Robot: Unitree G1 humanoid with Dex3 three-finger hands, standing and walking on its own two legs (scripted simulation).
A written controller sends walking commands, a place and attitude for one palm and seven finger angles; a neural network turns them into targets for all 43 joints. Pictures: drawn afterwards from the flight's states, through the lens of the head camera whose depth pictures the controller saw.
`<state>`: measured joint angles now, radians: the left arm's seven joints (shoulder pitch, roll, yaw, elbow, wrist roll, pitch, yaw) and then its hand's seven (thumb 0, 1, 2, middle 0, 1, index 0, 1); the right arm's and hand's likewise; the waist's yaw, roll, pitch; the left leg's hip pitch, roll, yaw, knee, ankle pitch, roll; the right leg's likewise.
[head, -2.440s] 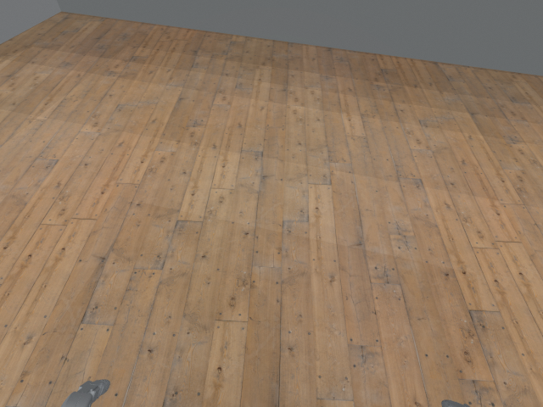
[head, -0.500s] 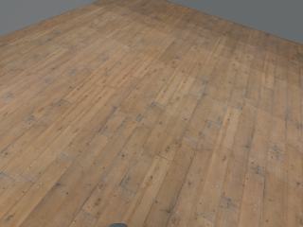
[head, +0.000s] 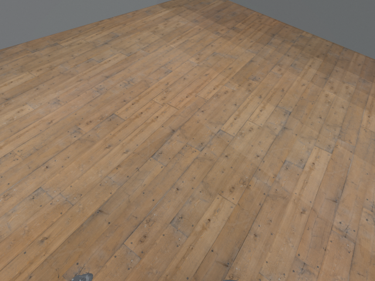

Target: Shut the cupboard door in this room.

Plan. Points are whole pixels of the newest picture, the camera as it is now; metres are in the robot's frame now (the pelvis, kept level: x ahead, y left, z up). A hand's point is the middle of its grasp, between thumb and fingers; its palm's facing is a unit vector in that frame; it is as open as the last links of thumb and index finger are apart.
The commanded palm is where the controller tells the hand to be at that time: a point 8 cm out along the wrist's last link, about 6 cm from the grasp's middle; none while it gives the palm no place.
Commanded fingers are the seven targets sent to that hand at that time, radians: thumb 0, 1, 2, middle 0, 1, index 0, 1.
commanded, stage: turn or walk to find it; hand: left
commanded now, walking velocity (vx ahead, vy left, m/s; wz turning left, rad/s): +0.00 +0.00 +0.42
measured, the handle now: out of the picture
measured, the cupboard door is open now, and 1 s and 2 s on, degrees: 77 77 77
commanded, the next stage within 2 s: none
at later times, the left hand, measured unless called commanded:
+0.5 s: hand out of the picture -0.03 +0.16 -0.16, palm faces +0.26 -0.93 -0.25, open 7.4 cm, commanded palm none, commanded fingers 0.00 0.90 0.90 -0.20 -0.30 -0.20 -0.30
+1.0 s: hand out of the picture -0.07 +0.24 -0.16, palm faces +0.44 -0.86 -0.25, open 7.4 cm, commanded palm none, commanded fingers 0.00 0.90 0.90 -0.20 -0.30 -0.20 -0.30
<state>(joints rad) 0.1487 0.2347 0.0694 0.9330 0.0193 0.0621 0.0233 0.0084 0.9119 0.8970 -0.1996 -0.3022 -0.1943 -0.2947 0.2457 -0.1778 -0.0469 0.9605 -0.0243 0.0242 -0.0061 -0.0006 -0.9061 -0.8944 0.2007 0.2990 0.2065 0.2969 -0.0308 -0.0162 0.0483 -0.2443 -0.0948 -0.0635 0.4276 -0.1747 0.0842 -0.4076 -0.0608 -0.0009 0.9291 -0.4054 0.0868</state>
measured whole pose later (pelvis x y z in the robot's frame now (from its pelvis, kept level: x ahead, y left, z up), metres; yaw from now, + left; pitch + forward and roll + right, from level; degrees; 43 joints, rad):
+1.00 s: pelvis -0.07 +0.01 +0.00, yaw +24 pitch -1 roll -1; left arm 0.16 0.24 0.07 0.93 0.02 0.06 0.02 0.01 0.91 0.90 -0.20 -0.30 -0.19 -0.29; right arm 0.19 -0.18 -0.04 0.95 -0.02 0.02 0.00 0.00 -0.91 -0.89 0.20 0.30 0.21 0.30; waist -0.01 -0.02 0.06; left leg -0.23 -0.06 -0.03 0.46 -0.21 0.06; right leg -0.41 -0.08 -0.02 0.94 -0.42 0.09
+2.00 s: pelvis -0.17 -0.02 +0.00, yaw +50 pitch -1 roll -1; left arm 0.16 0.24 0.07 0.95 0.02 0.06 0.02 0.01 0.91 0.90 -0.20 -0.30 -0.19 -0.29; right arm 0.22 -0.18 -0.04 0.96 -0.02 0.02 -0.01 0.00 -0.91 -0.89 0.20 0.30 0.21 0.30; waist -0.02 -0.01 0.05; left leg -0.24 -0.07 -0.04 0.43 -0.18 0.07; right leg -0.41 -0.07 -0.02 0.95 -0.42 0.09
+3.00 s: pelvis -0.21 -0.08 -0.01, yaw +75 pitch -1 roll +0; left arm 0.15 0.22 0.06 0.92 0.01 0.04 0.02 0.01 0.91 0.90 -0.20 -0.30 -0.19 -0.29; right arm 0.19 -0.20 -0.05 0.95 -0.03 0.03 0.00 0.00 -0.91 -0.89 0.20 0.30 0.21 0.30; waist -0.02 0.02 0.07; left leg -0.26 -0.05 -0.06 0.50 -0.22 0.03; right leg -0.34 -0.05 -0.03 0.76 -0.42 0.07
